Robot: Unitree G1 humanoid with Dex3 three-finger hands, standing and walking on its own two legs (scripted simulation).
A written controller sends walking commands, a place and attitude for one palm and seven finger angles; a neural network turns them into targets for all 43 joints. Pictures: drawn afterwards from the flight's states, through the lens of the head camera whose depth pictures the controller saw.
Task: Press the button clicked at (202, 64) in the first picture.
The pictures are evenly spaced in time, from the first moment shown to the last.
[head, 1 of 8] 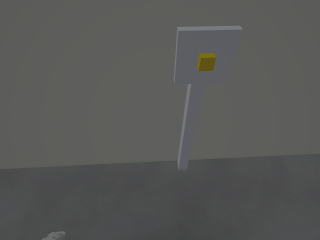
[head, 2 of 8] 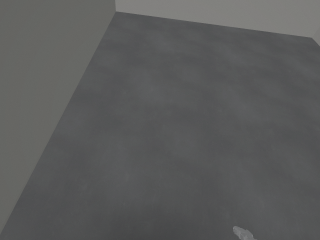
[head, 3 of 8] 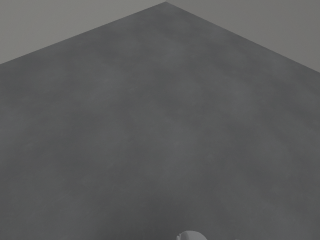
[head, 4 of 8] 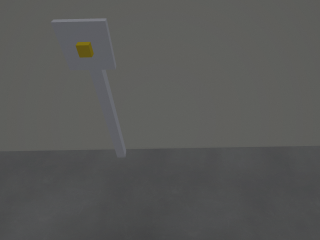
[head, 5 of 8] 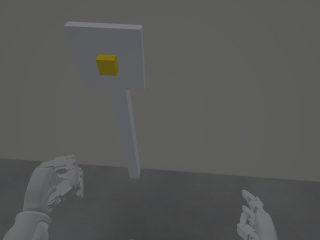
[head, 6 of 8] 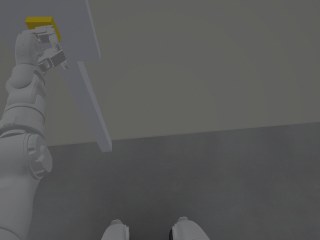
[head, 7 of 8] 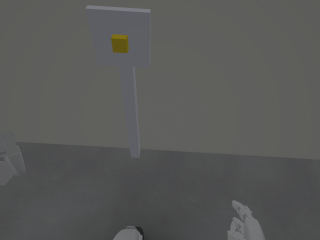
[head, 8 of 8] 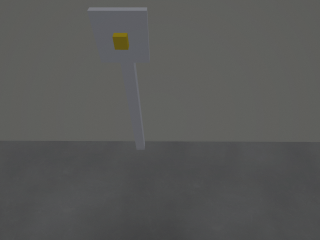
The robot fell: no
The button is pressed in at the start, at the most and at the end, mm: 0 12 0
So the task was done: yes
